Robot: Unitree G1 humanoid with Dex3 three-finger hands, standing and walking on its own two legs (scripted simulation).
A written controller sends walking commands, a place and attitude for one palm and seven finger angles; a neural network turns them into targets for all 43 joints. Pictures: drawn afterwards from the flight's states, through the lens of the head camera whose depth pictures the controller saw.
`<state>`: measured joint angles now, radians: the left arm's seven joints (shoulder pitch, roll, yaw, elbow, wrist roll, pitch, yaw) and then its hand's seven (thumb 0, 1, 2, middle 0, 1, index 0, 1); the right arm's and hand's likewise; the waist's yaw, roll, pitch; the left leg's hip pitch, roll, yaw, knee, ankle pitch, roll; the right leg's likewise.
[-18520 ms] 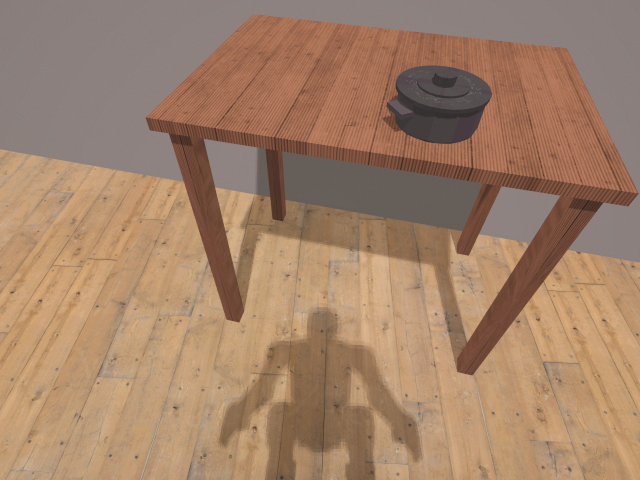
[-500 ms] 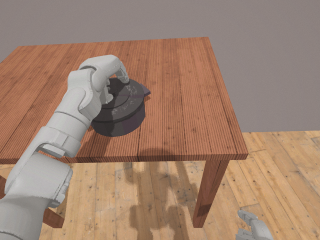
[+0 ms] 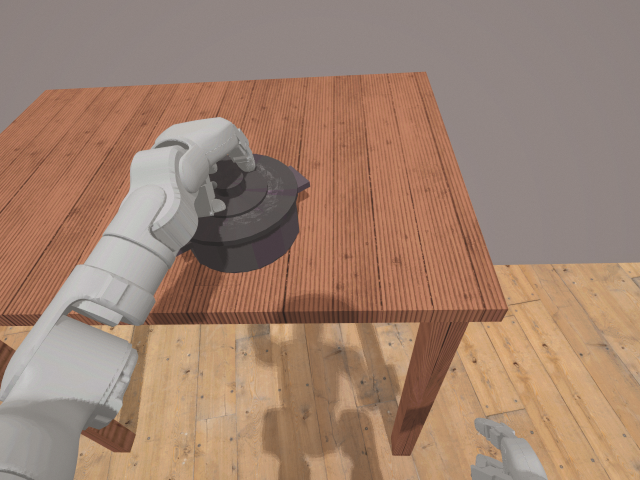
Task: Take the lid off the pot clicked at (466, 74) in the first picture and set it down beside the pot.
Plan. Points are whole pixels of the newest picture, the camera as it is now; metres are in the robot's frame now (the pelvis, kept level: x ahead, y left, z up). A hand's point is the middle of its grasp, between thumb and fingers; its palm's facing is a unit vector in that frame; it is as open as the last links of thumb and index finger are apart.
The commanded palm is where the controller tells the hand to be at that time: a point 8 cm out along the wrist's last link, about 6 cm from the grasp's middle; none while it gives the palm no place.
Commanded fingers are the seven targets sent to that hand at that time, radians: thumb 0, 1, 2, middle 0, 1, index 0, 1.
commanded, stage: close the fingers and squeeze the knob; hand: left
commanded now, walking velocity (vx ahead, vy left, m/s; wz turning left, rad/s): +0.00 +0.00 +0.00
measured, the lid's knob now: (228, 182) +0.45 +0.14 +0.15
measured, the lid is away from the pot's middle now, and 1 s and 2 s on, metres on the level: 0.00 0.00 0.00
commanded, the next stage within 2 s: lift the lid straight up in 1.50 s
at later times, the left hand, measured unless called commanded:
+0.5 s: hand (222, 183) +0.43 +0.13 +0.17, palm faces -0.26 -0.10 -0.96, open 8.0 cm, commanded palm +0.40 +0.15 +0.23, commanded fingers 0.00 0.22 0.99 -0.72 -0.92 -0.72 -0.92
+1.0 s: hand (219, 182) +0.42 +0.14 +0.18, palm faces -0.27 -0.12 -0.95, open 6.8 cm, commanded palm +0.40 +0.15 +0.23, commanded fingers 0.00 0.46 0.83 -0.78 -0.94 -0.85 -0.98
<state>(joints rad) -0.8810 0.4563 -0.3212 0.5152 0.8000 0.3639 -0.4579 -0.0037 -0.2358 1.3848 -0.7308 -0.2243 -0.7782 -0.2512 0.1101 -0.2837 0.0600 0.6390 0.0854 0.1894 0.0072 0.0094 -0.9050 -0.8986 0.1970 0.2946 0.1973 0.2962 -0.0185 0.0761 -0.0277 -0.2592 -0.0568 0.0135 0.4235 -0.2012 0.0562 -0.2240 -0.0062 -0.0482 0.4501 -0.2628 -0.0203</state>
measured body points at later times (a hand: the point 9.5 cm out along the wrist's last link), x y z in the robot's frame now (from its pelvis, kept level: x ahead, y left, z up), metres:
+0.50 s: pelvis +0.00 +0.01 +0.00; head +0.01 -0.03 +0.45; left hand +0.43 +0.14 +0.23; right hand +0.17 -0.22 -0.12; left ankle +0.01 +0.09 -0.74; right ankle -0.02 -0.11 -0.74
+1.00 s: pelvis +0.00 -0.01 +0.00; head +0.00 -0.04 +0.45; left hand +0.43 +0.14 +0.23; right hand +0.16 -0.25 -0.12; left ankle +0.01 +0.09 -0.74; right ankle -0.02 -0.11 -0.74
